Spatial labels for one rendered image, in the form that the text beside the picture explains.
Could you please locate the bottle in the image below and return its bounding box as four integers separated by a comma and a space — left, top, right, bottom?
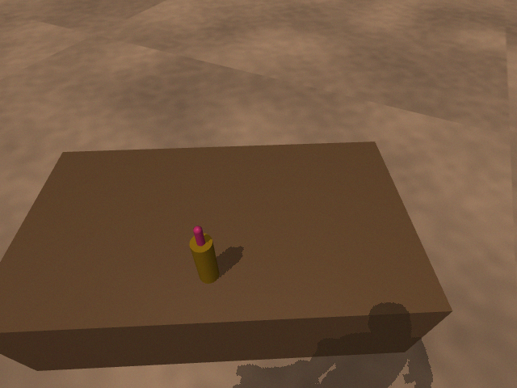
189, 226, 219, 284

